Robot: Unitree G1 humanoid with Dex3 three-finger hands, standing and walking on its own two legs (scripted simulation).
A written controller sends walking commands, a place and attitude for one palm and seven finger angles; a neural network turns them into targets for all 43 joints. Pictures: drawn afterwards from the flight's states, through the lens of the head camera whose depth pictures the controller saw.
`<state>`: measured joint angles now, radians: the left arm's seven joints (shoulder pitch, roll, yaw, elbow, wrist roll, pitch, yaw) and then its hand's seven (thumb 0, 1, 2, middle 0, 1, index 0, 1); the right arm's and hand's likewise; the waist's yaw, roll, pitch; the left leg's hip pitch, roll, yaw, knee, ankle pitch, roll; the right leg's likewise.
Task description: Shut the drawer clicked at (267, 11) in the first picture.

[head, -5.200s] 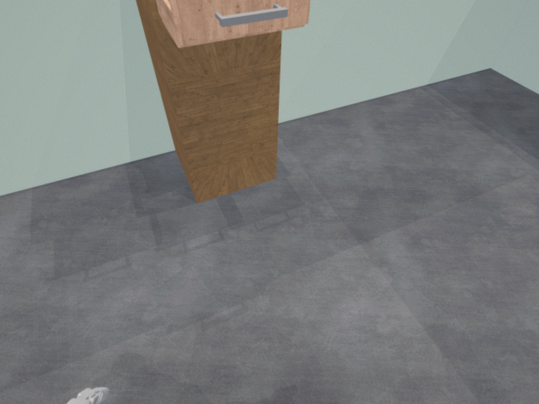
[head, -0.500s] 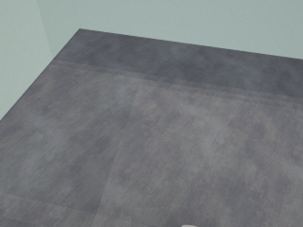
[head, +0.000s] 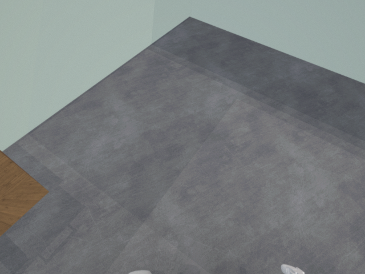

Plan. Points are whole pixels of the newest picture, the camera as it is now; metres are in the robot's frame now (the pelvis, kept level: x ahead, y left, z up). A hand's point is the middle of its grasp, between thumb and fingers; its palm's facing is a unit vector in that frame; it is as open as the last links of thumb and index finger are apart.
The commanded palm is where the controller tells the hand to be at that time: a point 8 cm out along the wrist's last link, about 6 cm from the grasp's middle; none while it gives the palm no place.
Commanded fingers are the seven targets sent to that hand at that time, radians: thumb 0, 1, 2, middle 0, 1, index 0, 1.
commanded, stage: turn to face it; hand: left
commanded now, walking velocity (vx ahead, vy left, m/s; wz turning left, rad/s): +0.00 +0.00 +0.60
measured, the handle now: out of the picture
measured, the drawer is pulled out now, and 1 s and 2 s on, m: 0.22 0.22 0.22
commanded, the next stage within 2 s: take the last steps up to it in 1.58 s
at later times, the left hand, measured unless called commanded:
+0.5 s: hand out of the picture +0.10 +0.21 -0.13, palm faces +0.25 -0.93 -0.28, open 7.4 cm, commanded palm none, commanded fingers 0.00 0.90 0.90 -0.20 -0.30 -0.20 -0.30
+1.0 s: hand out of the picture -0.11 +0.22 -0.17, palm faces +0.59 -0.76 -0.27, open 7.4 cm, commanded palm none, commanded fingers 0.00 0.90 0.90 -0.20 -0.30 -0.20 -0.30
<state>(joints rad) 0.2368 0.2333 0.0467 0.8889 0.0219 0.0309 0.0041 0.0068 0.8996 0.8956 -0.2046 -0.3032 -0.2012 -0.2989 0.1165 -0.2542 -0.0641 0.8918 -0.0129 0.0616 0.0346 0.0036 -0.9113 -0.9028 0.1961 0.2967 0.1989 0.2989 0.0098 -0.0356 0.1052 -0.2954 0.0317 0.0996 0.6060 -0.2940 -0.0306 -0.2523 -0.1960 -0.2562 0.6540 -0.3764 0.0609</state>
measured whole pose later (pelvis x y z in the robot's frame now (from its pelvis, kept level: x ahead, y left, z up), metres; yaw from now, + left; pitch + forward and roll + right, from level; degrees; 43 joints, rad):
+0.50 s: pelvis +0.01 -0.02 +0.01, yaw +17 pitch +1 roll +0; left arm 0.11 0.21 0.03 0.83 0.01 0.01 0.01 0.01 0.91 0.90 -0.20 -0.30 -0.20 -0.30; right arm 0.22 -0.24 -0.08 0.92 -0.01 0.06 0.01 0.00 -0.91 -0.90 0.20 0.30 0.20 0.30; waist -0.05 0.05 0.07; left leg -0.37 -0.08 -0.13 0.72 -0.40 -0.02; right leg -0.28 -0.02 -0.04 0.57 -0.30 0.01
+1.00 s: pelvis -0.01 +0.01 +0.00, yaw +36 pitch +0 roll -1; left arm 0.23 0.30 0.08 0.93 0.01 0.08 0.01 0.01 0.91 0.90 -0.20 -0.30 -0.20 -0.30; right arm 0.12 -0.24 -0.05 0.88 -0.01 0.02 0.01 0.00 -0.91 -0.90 0.20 0.30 0.20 0.30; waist 0.02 -0.05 0.11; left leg -0.31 0.00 0.06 0.62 -0.32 0.04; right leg -0.44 -0.14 -0.08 1.09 -0.51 0.09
